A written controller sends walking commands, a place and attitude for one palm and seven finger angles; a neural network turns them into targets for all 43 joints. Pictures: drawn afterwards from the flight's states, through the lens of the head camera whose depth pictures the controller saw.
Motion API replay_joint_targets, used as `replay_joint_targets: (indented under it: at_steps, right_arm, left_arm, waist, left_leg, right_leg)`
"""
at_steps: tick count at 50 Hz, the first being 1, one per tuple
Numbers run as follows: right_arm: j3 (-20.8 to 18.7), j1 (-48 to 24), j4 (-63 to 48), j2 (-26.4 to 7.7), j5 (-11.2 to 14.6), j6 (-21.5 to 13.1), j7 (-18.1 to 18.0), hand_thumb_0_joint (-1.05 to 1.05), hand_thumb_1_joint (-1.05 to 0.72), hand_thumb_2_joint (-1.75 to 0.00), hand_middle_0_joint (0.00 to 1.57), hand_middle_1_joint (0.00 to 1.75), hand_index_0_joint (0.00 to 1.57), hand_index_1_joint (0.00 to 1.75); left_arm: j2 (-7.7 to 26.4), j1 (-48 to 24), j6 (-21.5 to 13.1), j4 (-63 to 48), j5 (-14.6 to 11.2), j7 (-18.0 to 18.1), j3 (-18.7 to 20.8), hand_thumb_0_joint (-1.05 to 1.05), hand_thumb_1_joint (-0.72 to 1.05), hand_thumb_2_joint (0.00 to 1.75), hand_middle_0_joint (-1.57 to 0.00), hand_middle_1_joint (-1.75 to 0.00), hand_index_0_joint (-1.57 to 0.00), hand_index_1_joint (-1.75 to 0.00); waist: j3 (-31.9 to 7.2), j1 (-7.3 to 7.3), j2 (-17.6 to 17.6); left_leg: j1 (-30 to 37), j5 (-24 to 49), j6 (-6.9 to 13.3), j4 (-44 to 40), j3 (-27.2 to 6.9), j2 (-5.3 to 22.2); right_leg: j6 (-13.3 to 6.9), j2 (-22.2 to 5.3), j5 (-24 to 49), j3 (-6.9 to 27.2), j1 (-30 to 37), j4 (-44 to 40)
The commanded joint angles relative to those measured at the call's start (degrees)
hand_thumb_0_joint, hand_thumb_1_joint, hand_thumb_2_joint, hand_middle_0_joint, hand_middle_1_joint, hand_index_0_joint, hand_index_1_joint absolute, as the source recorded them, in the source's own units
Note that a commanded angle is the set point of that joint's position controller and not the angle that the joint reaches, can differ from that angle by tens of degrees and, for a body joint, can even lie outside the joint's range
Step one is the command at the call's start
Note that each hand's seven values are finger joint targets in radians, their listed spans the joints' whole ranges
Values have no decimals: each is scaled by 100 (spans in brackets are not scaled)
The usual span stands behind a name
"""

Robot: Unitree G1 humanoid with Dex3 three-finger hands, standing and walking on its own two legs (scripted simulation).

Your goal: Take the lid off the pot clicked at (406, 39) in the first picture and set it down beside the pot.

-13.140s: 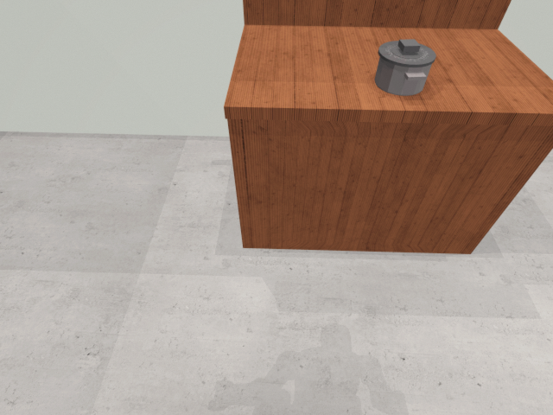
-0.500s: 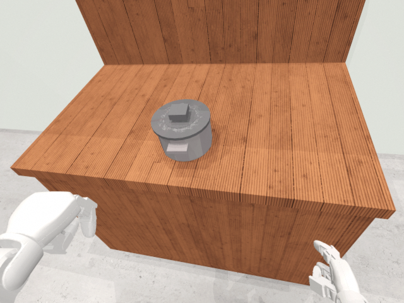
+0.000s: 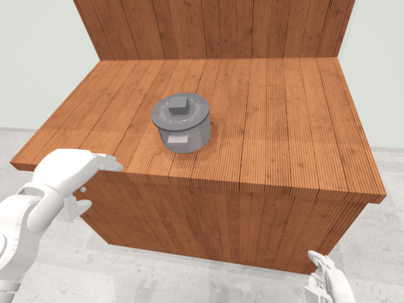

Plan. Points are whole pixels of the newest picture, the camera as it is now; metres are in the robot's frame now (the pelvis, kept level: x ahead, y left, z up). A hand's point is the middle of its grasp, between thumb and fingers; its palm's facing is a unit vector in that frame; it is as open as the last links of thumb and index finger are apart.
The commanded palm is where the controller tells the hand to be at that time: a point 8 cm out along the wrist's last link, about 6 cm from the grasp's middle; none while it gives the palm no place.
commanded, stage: reach forward and open the fingers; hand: left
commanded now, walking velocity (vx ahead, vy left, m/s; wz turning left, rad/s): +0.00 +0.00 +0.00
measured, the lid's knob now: (178, 104) +0.58 +0.13 +0.08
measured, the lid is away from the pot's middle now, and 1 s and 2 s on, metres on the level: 0.00 0.00 0.00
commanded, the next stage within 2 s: move the open hand above the knob in 0.12 s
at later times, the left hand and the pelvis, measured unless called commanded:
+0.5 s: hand (101, 155) +0.34 +0.23 +0.14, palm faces -0.22 -0.03 -0.98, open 10.3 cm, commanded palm +0.32 +0.22 +0.21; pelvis +0.00 -0.01 +0.00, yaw +1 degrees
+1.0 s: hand (128, 125) +0.41 +0.19 +0.16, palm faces -0.20 -0.01 -0.98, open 10.3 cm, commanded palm +0.40 +0.19 +0.21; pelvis +0.01 -0.01 +0.00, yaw +0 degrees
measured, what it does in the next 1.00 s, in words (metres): stands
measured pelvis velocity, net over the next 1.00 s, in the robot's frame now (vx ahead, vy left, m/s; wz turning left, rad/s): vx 0.01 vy -0.01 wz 0.01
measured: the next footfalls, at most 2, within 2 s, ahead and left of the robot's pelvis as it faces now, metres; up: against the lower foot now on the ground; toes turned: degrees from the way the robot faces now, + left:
none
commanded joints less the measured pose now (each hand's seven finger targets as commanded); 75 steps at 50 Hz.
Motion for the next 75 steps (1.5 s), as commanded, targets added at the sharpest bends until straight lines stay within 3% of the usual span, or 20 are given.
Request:
replay_joint_targets:
  at_steps: [1,8,11,15,23,28,29,33,38,43,44,49,53,56,58,62,67,70,73,75]
  right_arm:
    - [-177,-792,-912,-580,-9,-283,-99,0,-90,-90,20,30,20,30]
    - [-230,-915,-1193,-586,117,-286,88,0,-90,-90,20,30,20,30]
    - [-177,-934,-1071,-648,59,-200,9,0,-90,-90,20,30,20,30]
    - [-138,-888,-911,-593,26,-279,-90,0,-90,-90,20,30,20,30]
    - [-211,-953,-1130,-629,165,-141,111,0,-90,-90,20,30,20,30]
    - [-172,-815,-961,-715,45,-111,-9,0,-90,-90,20,30,20,30]
    - [-93,-816,-902,-584,21,-98,-35,0,-90,-90,20,30,20,30]
    - [-207,-601,-854,-637,130,-16,54,0,-90,-90,20,30,20,30]
    - [-259,-840,-1028,-662,225,104,190,0,-90,-90,20,30,20,30]
    - [-199,-649,-844,-692,94,20,-3,0,-90,-90,20,30,20,30]
    - [-134,-597,-802,-539,65,-17,-35,0,-90,-90,20,30,20,30]
    - [-176,-388,-587,-664,222,223,84,0,-90,-90,20,30,20,30]
    - [-266,-703,-885,-647,254,242,156,0,-90,-90,20,30,20,30]
    - [-242,-445,-713,-633,174,166,38,0,-90,-90,20,30,20,30]
    - [-238,-111,-505,-739,143,136,-70,0,-90,-90,20,30,20,30]
    - [-162,3,-286,-654,247,266,-95,0,-90,-90,20,30,20,30]
    - [-246,-117,-474,-631,208,307,58,0,-90,-90,20,30,20,30]
    - [-301,221,-343,-669,162,218,-15,0,-90,-90,20,30,20,30]
    - [-268,527,-118,-784,161,230,-129,0,-90,-90,20,30,20,30]
    - [-222,501,-70,-675,186,234,-146,0,-90,-90,20,30,20,30]
  left_arm:
    - [2158,-1996,11,-401,155,267,1582,0,-31,141,-81,-8,-81,-8]
    - [773,-1756,282,-419,-184,-16,363,0,-32,142,-82,-8,-82,-8]
    - [1659,-2848,323,-563,148,-54,749,0,-33,144,-82,-8,-82,-8]
    - [2156,-3806,505,-64,340,-25,1053,0,-33,144,-82,-8,-82,-8]
    - [446,-3295,810,386,78,-536,-387,0,-33,144,-82,-8,-82,-8]
    - [2342,-4729,632,35,405,-380,1009,0,-33,144,-82,-8,-82,-8]
    - [2329,-5084,578,267,488,-377,957,0,-33,144,-82,-8,-82,-8]
    - [1288,-4100,676,1465,212,-371,447,0,-33,144,-82,-8,-82,-8]
    - [86,-4370,947,1202,228,-614,-896,0,-33,144,-82,-8,-82,-8]
    - [2289,-6259,597,352,470,-330,705,0,-33,144,-82,-8,-82,-8]
    - [2058,-6312,559,751,533,-315,528,0,-33,144,-82,-8,-82,-8]
    - [565,-5150,856,2937,341,-327,-490,0,-33,144,-82,-8,-82,-8]
    - [-29,-6298,969,1630,470,-435,-1321,0,-33,144,-82,-8,-82,-8]
    - [1151,-7519,836,1400,636,-374,-556,0,-33,144,-82,-8,-82,-8]
    - [1865,-7364,770,2166,587,-254,163,0,-33,144,-82,-8,-82,-8]
    - [640,-6976,884,4056,548,-185,-701,0,-33,144,-82,-8,-82,-8]
    - [-171,-8013,934,3198,732,-248,-1573,0,-33,144,-82,-8,-82,-8]
    - [504,-8822,880,3095,787,-228,-1066,0,-33,144,-82,-8,-82,-8]
    - [1210,-8558,850,4144,713,-148,-384,0,-33,144,-82,-8,-82,-8]
    - [621,-8733,847,4624,777,-119,-843,0,-33,144,-82,-8,-82,-8]
  waist:
    - [-1163,88,-435]
    - [-1126,-65,-369]
    - [-1237,-55,-490]
    - [-1649,-4,-236]
    - [-1379,-254,-675]
    - [-2078,-111,-339]
    - [-2333,-76,-485]
    - [-1688,-149,-599]
    - [-1527,-401,-836]
    - [-2632,-233,-272]
    - [-2764,-216,-355]
    - [-1346,-316,-1083]
    - [-2124,-490,-552]
    - [-2727,-509,-356]
    - [-2581,-471,-611]
    - [-1471,-507,-1146]
    - [-2456,-658,-372]
    - [-2899,-760,-472]
    - [-2719,-675,-970]
    - [-2407,-731,-1023]
  left_leg:
    - [-42,832,77,-502,-189,-50]
    - [154,798,59,-348,-163,-69]
    - [-1,579,61,-532,-181,-61]
    - [126,988,88,-378,-251,-142]
    - [132,1110,120,-86,-70,-189]
    - [267,1465,160,-79,-184,-232]
    - [209,1671,151,-172,-164,-263]
    - [32,1567,134,-65,-71,-218]
    - [67,1197,157,6,27,-239]
    - [451,1735,194,-5,-183,-272]
    - [401,1879,186,-74,-166,-292]
    - [-283,1139,91,-206,31,-204]
    - [260,1268,183,5,-44,-254]
    - [593,1687,195,11,-211,-250]
    - [406,1672,218,17,-231,-236]
    - [-287,1069,145,-200,-79,-192]
    - [362,1626,148,2,-136,-216]
    - [646,1930,210,113,-190,-197]
    - [160,1890,237,48,-155,-222]
    - [-33,1830,223,-18,-89,-218]
  right_leg:
    - [-231,346,-160,-108,639,-234]
    - [-227,421,-17,-111,351,-106]
    - [-218,370,-246,-97,517,-181]
    - [-289,350,53,-43,732,-11]
    - [-232,392,553,-98,361,77]
    - [-288,344,897,4,934,175]
    - [-282,331,989,-25,1190,188]
    - [-278,337,1121,-52,779,165]
    - [-241,358,931,-82,399,136]
    - [-305,335,1292,24,1118,298]
    - [-293,333,1310,2,1251,303]
    - [-256,320,823,-134,474,122]
    - [-317,340,862,-63,390,259]
    - [-332,367,1117,-27,652,308]
    - [-334,382,1246,-25,785,275]
    - [-300,353,750,-157,298,194]
    - [-357,349,1008,-86,153,358]
    - [-346,403,1311,-39,290,354]
    - [-330,394,1650,-45,644,345]
    - [-323,383,1608,-87,452,375]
